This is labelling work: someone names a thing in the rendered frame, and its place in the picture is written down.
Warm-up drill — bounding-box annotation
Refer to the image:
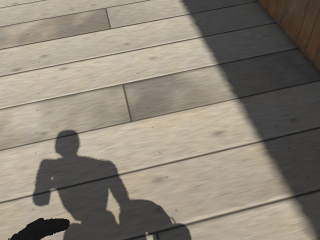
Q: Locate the robot left hand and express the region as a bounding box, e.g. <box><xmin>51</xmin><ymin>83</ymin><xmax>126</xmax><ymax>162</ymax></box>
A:
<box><xmin>8</xmin><ymin>218</ymin><xmax>70</xmax><ymax>240</ymax></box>

